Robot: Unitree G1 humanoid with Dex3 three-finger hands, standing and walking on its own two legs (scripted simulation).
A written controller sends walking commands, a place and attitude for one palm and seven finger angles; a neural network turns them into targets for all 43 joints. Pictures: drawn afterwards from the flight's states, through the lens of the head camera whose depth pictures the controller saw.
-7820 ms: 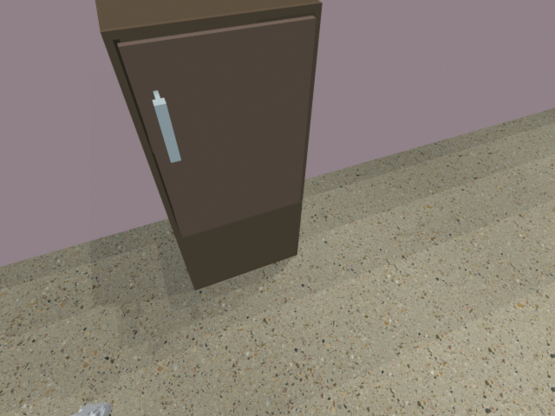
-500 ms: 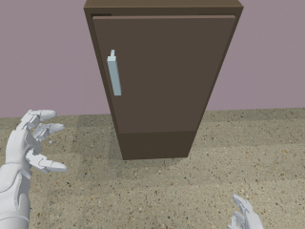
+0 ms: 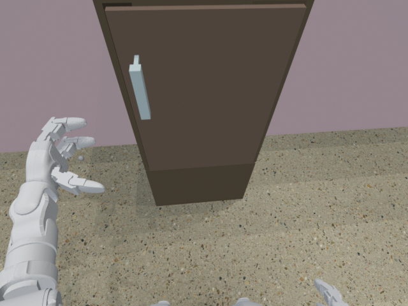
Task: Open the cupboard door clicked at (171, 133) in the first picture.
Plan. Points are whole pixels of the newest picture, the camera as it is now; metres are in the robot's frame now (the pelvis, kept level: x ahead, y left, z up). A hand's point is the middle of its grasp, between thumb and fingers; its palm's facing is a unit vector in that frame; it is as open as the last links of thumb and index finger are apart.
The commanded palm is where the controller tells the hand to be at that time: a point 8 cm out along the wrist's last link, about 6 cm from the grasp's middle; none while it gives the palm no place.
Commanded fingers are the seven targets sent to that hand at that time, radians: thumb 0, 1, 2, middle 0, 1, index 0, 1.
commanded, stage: move the hooked fingers beside the handle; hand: left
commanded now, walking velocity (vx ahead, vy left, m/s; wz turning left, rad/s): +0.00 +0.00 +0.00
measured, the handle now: (141, 88) +0.58 +0.17 +0.07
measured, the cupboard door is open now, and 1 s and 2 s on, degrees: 0 0 0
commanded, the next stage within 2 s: slide the fingers in behind the handle in 1.92 s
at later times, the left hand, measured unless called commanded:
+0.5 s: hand (96, 135) +0.43 +0.24 +0.07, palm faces +0.11 -0.99 +0.00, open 14.0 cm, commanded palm +0.40 +0.29 +0.07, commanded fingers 0.00 -0.50 0.30 -0.30 -1.20 -0.30 -1.20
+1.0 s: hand (112, 111) +0.50 +0.22 +0.07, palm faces +0.11 -0.99 -0.01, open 14.0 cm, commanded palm +0.48 +0.27 +0.07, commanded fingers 0.00 -0.50 0.30 -0.30 -1.20 -0.30 -1.20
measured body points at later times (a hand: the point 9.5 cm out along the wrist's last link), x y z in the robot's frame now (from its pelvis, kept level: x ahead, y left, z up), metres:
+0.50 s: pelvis +0.00 +0.00 -0.01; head +0.07 +0.02 +0.44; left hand +0.42 +0.29 +0.07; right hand +0.07 -0.26 -0.11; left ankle -0.01 +0.12 -0.70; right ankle +0.02 -0.11 -0.70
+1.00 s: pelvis +0.00 +0.01 -0.02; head +0.12 +0.02 +0.42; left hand +0.49 +0.28 +0.07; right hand -0.01 -0.26 -0.12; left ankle -0.01 +0.12 -0.70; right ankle +0.02 -0.11 -0.70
